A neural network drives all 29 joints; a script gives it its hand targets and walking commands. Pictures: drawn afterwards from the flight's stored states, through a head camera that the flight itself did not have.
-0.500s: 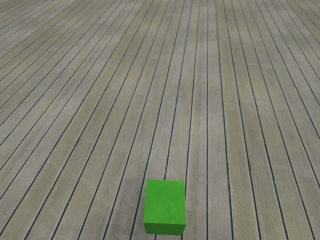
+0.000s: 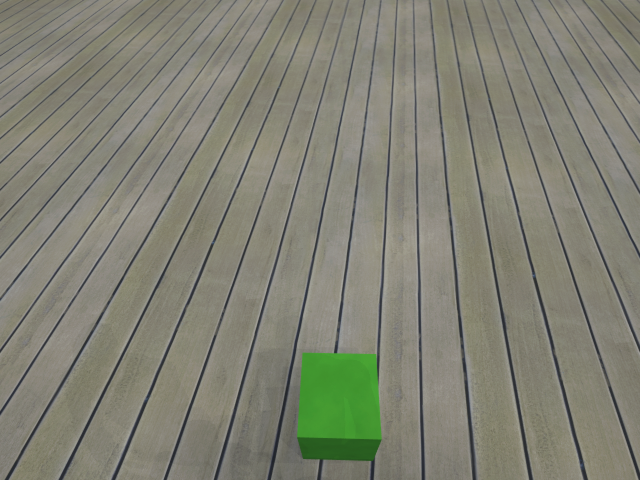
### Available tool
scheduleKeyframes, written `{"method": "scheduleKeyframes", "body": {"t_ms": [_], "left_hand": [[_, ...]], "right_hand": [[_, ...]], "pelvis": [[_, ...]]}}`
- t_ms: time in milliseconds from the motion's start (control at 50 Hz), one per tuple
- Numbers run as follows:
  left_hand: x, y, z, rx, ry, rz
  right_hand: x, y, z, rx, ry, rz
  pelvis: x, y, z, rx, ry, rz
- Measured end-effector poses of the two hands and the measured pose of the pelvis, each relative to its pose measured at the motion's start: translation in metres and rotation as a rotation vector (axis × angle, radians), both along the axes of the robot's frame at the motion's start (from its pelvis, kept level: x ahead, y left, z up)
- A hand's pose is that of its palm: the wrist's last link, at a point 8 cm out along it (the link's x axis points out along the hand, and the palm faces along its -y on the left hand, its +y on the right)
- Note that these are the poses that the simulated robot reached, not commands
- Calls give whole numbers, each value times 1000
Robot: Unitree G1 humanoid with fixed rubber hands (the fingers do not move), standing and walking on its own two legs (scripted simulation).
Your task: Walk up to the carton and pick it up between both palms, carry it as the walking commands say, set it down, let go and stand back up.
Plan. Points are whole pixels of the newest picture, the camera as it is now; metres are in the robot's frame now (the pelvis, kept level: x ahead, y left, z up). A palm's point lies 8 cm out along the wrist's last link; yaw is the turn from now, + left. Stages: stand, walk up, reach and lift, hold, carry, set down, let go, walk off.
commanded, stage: stand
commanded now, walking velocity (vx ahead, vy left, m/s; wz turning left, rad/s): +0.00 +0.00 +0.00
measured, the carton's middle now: (338, 408) +0.40 +0.00 -0.65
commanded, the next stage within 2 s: reach and lift in 0.68 s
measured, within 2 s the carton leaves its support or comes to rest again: neither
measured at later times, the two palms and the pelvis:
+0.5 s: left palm out of the picture -0.03 +0.19 -0.15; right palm out of the picture -0.01 -0.20 -0.15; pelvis +0.01 +0.00 +0.00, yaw -1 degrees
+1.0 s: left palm (207, 475) +0.16 +0.19 -0.15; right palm (486, 475) +0.16 -0.19 -0.14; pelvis +0.01 +0.00 -0.02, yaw -1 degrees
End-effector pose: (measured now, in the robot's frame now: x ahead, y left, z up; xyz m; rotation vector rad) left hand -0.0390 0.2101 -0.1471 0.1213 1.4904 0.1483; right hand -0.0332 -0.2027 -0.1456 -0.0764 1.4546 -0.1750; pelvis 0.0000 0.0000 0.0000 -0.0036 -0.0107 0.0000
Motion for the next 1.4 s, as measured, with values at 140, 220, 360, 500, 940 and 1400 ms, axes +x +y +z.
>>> {"method": "scheduleKeyframes", "body": {"t_ms": [140,220,360,500,940,1400], "left_hand": [[-2,-8,-1,-16,9,12],[0,-15,-2,-28,13,7],[5,-19,-3,-38,5,15],[6,-18,-2,-37,15,14],[222,-2,6,-35,-144,-68],[196,-10,-37,-57,-325,-95]], "right_hand": [[2,-3,1,-8,9,-1],[7,-4,1,-14,9,2],[15,-3,0,-13,-1,7],[21,3,-2,-1,-12,0],[210,-3,13,1,-118,62],[184,1,-29,10,-289,70]], "pelvis": [[6,-1,0,-2,6,-2],[9,-1,-1,-4,8,-3],[13,-1,0,-2,8,-7],[15,-1,0,0,3,-11],[5,-4,-24,-17,252,-21],[-59,-20,-71,-20,331,16]]}}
